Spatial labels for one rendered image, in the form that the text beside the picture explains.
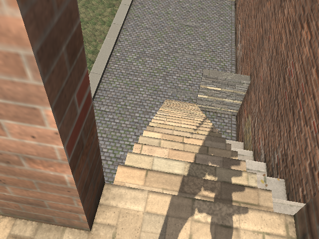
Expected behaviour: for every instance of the stairs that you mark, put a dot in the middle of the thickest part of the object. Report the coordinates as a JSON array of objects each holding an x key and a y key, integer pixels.
[{"x": 181, "y": 153}]

